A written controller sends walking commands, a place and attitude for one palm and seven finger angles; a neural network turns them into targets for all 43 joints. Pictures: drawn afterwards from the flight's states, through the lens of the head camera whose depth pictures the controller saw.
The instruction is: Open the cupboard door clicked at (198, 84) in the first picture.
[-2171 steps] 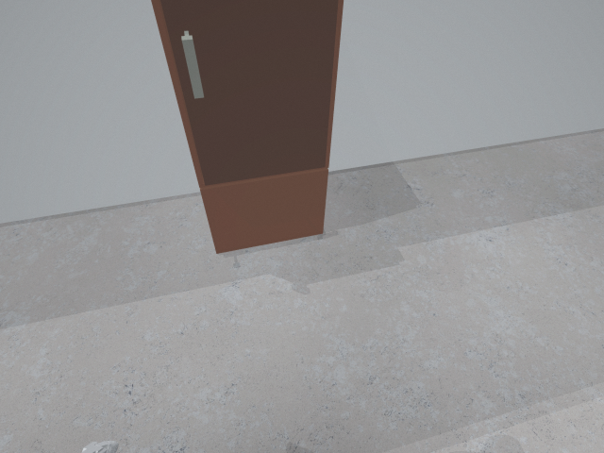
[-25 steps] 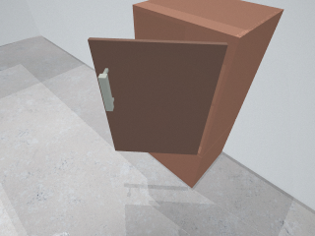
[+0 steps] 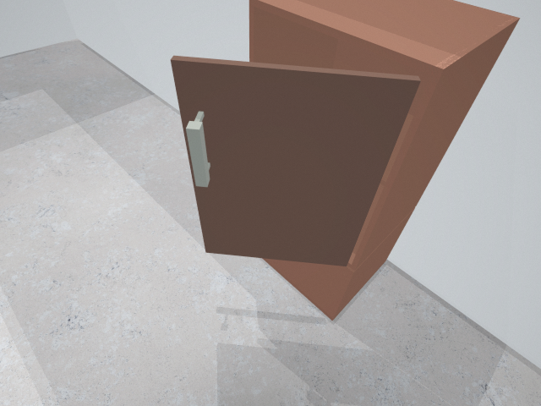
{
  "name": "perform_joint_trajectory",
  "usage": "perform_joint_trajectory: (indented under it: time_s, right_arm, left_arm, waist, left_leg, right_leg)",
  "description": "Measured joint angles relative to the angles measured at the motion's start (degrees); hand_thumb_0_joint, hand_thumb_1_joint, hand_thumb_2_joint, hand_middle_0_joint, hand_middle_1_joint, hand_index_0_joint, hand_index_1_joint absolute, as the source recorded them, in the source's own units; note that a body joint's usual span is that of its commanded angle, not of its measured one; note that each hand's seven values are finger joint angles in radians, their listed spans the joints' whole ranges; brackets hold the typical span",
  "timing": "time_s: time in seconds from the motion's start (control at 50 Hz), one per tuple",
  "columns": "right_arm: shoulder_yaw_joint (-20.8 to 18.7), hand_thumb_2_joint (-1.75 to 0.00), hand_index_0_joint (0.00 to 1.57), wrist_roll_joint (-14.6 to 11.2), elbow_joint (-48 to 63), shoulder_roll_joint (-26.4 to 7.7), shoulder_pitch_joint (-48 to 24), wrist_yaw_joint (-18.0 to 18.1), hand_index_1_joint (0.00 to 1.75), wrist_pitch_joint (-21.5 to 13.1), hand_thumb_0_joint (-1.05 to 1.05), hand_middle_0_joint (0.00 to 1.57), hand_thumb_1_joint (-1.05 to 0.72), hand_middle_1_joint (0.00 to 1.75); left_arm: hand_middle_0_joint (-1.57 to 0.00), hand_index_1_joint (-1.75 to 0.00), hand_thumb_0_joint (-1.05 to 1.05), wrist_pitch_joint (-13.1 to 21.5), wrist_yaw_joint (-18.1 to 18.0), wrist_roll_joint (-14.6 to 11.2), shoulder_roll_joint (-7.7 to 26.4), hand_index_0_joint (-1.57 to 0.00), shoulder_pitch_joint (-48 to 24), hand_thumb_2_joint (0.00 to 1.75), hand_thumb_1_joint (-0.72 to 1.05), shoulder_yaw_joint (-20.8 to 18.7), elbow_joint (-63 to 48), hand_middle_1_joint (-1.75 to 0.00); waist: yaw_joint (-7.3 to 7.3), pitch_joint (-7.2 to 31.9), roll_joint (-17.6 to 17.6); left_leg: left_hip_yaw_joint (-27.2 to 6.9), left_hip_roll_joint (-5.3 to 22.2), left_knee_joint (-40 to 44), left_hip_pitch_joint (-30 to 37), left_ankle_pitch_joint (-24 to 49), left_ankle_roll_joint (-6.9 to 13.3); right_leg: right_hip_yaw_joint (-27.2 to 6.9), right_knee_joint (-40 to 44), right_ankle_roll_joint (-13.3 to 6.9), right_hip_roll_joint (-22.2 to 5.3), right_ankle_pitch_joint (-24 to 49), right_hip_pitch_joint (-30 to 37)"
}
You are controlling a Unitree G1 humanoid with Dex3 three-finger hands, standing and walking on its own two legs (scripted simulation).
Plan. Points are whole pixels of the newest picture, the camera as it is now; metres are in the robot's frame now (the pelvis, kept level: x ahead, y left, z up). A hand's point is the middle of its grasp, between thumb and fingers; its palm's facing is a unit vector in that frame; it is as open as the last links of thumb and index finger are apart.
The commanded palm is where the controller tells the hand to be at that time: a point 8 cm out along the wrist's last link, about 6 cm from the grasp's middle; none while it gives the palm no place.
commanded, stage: look again from close up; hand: left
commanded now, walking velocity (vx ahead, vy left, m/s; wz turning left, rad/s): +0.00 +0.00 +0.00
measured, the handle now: (201, 149) +0.57 +0.18 +0.05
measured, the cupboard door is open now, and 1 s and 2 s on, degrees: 40 40 40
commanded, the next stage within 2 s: raise the hand with hooked fingers in 0.22 s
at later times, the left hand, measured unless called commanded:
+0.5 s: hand (138, 366) +0.18 +0.21 -0.04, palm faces +0.27 -0.96 -0.07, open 7.6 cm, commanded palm +0.11 +0.25 -0.06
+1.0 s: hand (134, 350) +0.20 +0.21 -0.02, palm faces -0.01 -1.00 -0.08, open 10.1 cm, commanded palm +0.17 +0.27 -0.01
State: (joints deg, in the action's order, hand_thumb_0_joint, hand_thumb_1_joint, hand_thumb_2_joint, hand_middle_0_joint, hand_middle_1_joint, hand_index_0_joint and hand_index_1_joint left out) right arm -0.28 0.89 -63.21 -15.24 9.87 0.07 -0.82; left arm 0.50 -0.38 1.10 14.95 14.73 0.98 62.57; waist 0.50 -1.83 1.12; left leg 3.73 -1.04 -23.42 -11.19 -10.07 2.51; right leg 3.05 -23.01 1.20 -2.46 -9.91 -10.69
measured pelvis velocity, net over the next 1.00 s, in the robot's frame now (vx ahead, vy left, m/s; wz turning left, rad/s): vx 0.00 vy -0.03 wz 0.06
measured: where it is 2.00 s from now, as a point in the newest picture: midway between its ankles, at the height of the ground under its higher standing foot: outside the picture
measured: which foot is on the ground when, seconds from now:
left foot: down 0.00-1.00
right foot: down 0.00-1.00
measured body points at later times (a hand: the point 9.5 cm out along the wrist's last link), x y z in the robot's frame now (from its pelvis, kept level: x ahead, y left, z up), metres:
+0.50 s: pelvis +0.00 +0.01 -0.02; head -0.01 +0.01 +0.43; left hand +0.16 +0.26 -0.03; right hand +0.10 -0.23 -0.13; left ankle +0.03 +0.09 -0.74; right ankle +0.03 -0.13 -0.74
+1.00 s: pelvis +0.00 -0.03 -0.08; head +0.06 -0.01 +0.36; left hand +0.19 +0.27 -0.02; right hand +0.22 -0.25 -0.15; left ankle +0.03 +0.09 -0.74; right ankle +0.03 -0.13 -0.74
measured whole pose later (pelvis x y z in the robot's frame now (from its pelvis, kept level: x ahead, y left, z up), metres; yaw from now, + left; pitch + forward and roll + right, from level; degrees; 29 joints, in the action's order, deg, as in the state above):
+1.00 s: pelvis +0.00 -0.03 -0.08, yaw +4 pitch +11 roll -3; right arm 1.1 -2.1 -32.5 -12.8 10.7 3.9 -14.1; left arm 20.2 28.1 -20.5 19.4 19.6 -17.9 3.4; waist 1.5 5.6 -1.4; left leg -3.6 1.8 -64.3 -47.4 -28.2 -0.5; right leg 6.8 -60.3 -2.3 1.5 -28.3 -43.4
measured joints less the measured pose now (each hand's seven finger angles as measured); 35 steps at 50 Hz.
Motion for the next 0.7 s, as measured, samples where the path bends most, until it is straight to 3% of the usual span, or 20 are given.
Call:
perform_joint_trajectory:
  time_s: [0.34,0.36,0.38,0.42,0.46,0.52,0.6,0.64,0.7]
  right_arm:
    - [0.53,-0.90,0.20,-0.35,-1.37,4.94,1.51,0.43,0.30,0.30,0.01,0.20,-0.91,0.30]
    - [0.92,-0.90,0.20,-1.09,1.64,5.10,2.90,0.78,0.30,-0.02,0.01,0.20,-0.91,0.30]
    - [1.41,-0.90,0.20,-1.94,4.97,5.26,4.98,1.75,0.30,-2.18,0.01,0.20,-0.91,0.30]
    - [1.71,-0.90,0.20,-3.26,10.06,5.46,8.28,2.90,0.30,-7.52,0.01,0.20,-0.91,0.30]
    - [1.66,-0.90,0.20,-3.28,13.99,4.84,9.36,3.26,0.30,-11.38,0.01,0.20,-0.91,0.30]
    - [0.97,-0.90,0.20,-2.12,18.64,3.53,7.75,2.14,0.30,-14.07,0.01,0.20,-0.91,0.30]
    - [-0.66,-0.90,0.20,-1.36,25.39,2.30,3.82,-0.35,0.30,-15.55,0.01,0.20,-0.90,0.30]
    - [-1.38,-0.90,0.20,-1.87,29.09,1.32,2.28,-0.88,0.30,-15.54,0.02,0.20,-0.90,0.30]
    - [-2.21,-0.90,0.20,-2.72,33.40,-0.09,1.09,0.05,0.30,-15.00,0.02,0.20,-0.90,0.30]
  left_arm:
    - [-0.20,-0.30,0.00,0.27,-1.63,0.19,-3.92,-0.20,1.38,0.90,0.91,0.35,0.80,-0.30]
    - [-0.20,-0.30,0.01,-2.99,-1.40,-2.23,-4.38,-0.20,4.13,0.90,0.91,-1.31,-8.02,-0.30]
    - [-0.20,-0.30,0.01,-3.81,-1.71,-4.16,-4.60,-0.20,7.57,0.90,0.90,-2.59,-19.15,-0.30]
    - [-0.20,-0.31,0.02,-0.98,-3.53,-7.48,-4.60,-0.21,12.17,0.89,0.89,-3.05,-36.78,-0.31]
    - [-0.20,-0.32,0.02,3.59,-3.42,-9.98,-5.02,-0.21,11.74,0.88,0.88,-3.88,-46.88,-0.32]
    - [-0.20,-0.35,0.01,15.16,0.97,-12.01,-4.95,-0.21,6.66,0.87,0.84,-7.15,-50.62,-0.35]
    - [-0.20,-0.39,0.01,31.10,13.77,-14.80,-2.66,-0.21,2.81,0.84,0.77,-11.06,-48.93,-0.39]
    - [-0.21,-0.42,0.00,33.04,20.55,-16.17,-1.14,-0.21,3.39,0.82,0.72,-11.99,-48.72,-0.42]
    - [-0.21,-0.46,0.01,28.62,25.70,-18.97,-0.37,-0.22,6.79,0.79,0.66,-13.18,-50.46,-0.46]
  waist:
    - [0.02,0.48,-0.04]
    - [-0.19,-0.14,-0.07]
    - [0.14,-0.44,0.24]
    - [0.07,0.53,0.71]
    - [-1.15,1.29,-0.11]
    - [-2.33,4.13,-1.27]
    - [-2.26,7.70,-0.50]
    - [-1.96,8.25,-0.07]
    - [-1.08,8.72,0.35]
  left_leg:
    - [0.34,-0.51,0.29,0.96,-0.40,0.56]
    - [0.28,-0.48,-0.84,0.56,-0.91,0.59]
    - [0.39,-0.69,-1.55,0.34,-1.32,0.62]
    - [0.22,-1.48,-3.13,-1.14,-2.04,0.37]
    - [-1.10,-2.10,-6.40,-3.95,-3.02,0.41]
    - [-1.92,-1.95,-13.69,-11.89,-5.52,0.02]
    - [-1.13,-0.46,-26.65,-24.93,-10.56,-0.11]
    - [-1.08,0.23,-32.33,-29.66,-13.04,-0.11]
    - [-1.64,0.85,-37.82,-33.74,-15.84,-0.70]
  right_leg:
    - [-0.33,0.86,0.85,-0.49,-0.04,1.18]
    - [-0.26,-0.10,0.81,-0.52,-0.37,0.89]
    - [-0.38,-1.91,0.05,-0.75,-1.29,0.10]
    - [-1.01,-6.17,-1.32,-1.18,-4.31,-2.39]
    - [-1.03,-8.98,-1.28,-1.19,-5.40,-4.38]
    - [-1.19,-15.25,-1.00,-0.67,-7.80,-11.55]
    - [-2.19,-27.74,-0.90,0.62,-12.00,-24.80]
    - [-2.25,-33.20,-0.85,1.16,-14.25,-29.53]
    - [-1.71,-38.36,-1.53,1.68,-16.95,-33.38]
